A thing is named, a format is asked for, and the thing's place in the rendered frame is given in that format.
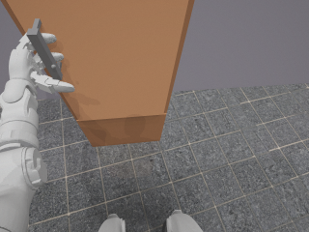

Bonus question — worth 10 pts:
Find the robot left thigh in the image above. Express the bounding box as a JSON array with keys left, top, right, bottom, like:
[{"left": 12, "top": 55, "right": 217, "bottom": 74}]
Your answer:
[{"left": 98, "top": 217, "right": 126, "bottom": 232}]

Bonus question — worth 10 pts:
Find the left robot forearm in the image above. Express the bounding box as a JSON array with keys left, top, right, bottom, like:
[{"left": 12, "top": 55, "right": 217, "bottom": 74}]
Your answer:
[{"left": 0, "top": 78, "right": 40, "bottom": 153}]

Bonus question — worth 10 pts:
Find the handle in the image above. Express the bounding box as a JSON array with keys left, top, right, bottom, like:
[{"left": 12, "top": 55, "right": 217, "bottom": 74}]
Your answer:
[{"left": 26, "top": 18, "right": 63, "bottom": 80}]

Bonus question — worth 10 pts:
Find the left robot shin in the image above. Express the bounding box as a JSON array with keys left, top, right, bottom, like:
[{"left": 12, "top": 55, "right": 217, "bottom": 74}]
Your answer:
[{"left": 108, "top": 214, "right": 118, "bottom": 219}]

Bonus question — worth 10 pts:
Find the cupboard door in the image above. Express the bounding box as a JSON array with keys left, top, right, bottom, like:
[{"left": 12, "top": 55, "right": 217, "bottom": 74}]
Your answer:
[{"left": 6, "top": 0, "right": 189, "bottom": 121}]

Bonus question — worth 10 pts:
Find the left robot upper arm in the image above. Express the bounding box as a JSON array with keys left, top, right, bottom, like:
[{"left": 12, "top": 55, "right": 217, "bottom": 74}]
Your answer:
[{"left": 0, "top": 146, "right": 47, "bottom": 232}]

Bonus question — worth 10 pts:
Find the robot left hand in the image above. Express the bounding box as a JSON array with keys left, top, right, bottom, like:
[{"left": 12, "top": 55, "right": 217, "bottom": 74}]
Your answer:
[{"left": 9, "top": 33, "right": 75, "bottom": 94}]

